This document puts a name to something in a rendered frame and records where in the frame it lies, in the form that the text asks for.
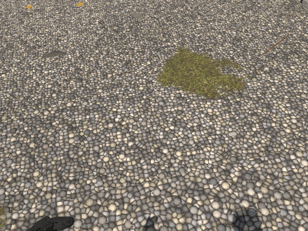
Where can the robot left hand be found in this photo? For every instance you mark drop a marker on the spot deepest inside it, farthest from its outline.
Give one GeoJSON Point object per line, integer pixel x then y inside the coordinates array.
{"type": "Point", "coordinates": [52, 224]}

